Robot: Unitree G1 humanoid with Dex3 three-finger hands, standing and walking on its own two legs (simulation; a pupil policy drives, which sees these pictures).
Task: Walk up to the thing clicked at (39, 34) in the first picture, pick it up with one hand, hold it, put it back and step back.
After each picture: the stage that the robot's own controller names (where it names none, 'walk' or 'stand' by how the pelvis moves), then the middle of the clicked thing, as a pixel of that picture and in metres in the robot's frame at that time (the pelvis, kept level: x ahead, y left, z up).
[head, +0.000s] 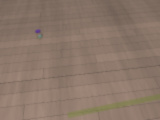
stand; (38, 34) +1.68 +0.54 -0.72
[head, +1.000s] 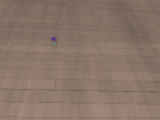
walk; (53, 42) +1.59 +0.25 -0.70
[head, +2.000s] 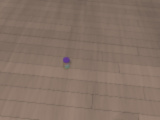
walk; (66, 63) +1.02 +0.11 -0.71
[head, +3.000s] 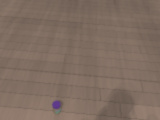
walk; (56, 107) +0.63 +0.17 -0.71
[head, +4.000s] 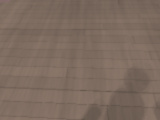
stand; out of the picture +0.43 +0.20 -0.70
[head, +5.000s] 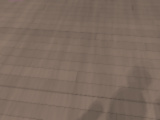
stand; out of the picture +0.39 +0.16 -0.72
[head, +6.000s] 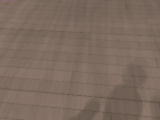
stand; out of the picture +0.38 +0.17 -0.73
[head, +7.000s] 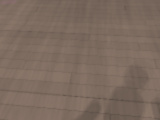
stand; out of the picture +0.38 +0.19 -0.73
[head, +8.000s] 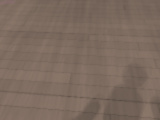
stand; out of the picture +0.37 +0.19 -0.73
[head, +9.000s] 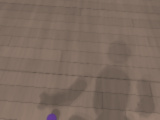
go down; out of the picture +0.40 +0.19 -0.68
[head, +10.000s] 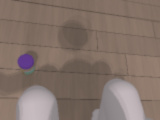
go down; (26, 65) +0.47 +0.20 -0.30
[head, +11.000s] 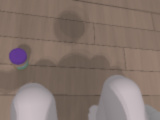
close in; (19, 60) +0.46 +0.21 -0.28
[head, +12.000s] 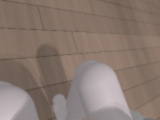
close in; out of the picture +0.45 +0.24 -0.23
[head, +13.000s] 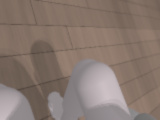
close; out of the picture +0.45 +0.25 -0.23
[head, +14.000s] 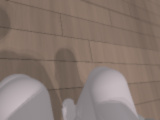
lift; out of the picture +0.38 +0.24 -0.20
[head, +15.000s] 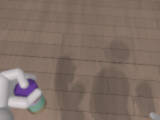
lift; (31, 97) +0.32 +0.17 -0.02
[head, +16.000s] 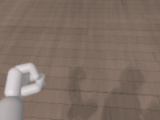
hold; out of the picture +0.30 +0.17 -0.25
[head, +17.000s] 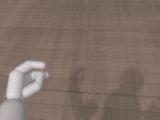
go down; out of the picture +0.23 +0.20 -0.71
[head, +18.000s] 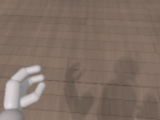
stand; out of the picture +0.26 +0.18 -0.68
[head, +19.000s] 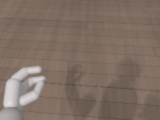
stand; out of the picture +0.29 +0.15 -0.70
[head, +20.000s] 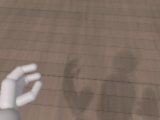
stand; out of the picture +0.31 +0.13 -0.69
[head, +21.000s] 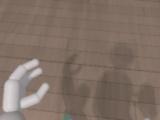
stand; out of the picture +0.35 +0.09 -0.61
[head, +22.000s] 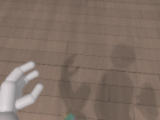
stand; out of the picture +0.37 +0.07 -0.63
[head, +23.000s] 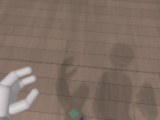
stand; (74, 115) +0.39 +0.05 -0.62
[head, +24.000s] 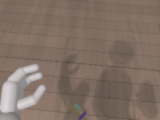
stand; (77, 110) +0.42 +0.03 -0.61
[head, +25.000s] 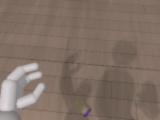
close; (81, 107) +0.43 +0.00 -0.61
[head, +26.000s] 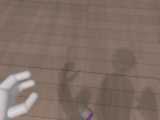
close; (84, 111) +0.45 -0.02 -0.64
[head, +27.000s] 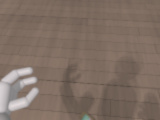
close; out of the picture +0.45 -0.03 -0.68
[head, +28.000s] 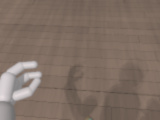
stand; out of the picture +0.46 -0.05 -0.71
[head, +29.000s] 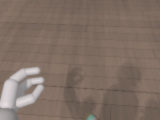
stand; out of the picture +0.49 -0.06 -0.70
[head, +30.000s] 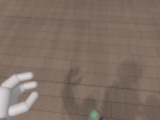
close; (95, 115) +0.50 -0.09 -0.69
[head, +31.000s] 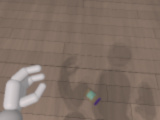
close; (92, 96) +0.53 -0.10 -0.64
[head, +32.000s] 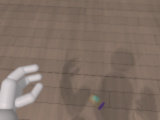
close; (96, 101) +0.53 -0.12 -0.66
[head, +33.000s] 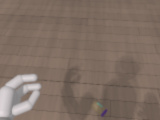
close; (98, 108) +0.53 -0.13 -0.68
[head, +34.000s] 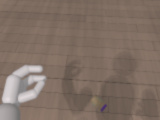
stand; (98, 103) +0.55 -0.14 -0.69
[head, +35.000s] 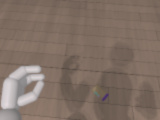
close; (100, 92) +0.57 -0.16 -0.65
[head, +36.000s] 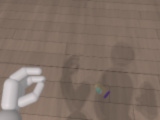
close; (101, 90) +0.58 -0.16 -0.64
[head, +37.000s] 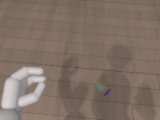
close; (102, 87) +0.60 -0.18 -0.64
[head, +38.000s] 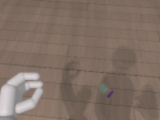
close; (105, 89) +0.60 -0.19 -0.64
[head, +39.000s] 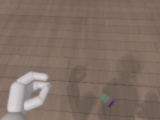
close; (106, 99) +0.60 -0.19 -0.68
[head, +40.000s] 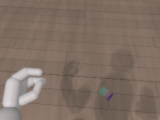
close; (104, 92) +0.62 -0.20 -0.67
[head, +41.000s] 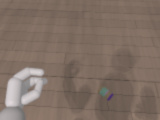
close; (105, 92) +0.62 -0.20 -0.67
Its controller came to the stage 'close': yes
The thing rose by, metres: 0.70
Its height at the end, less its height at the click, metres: -0.02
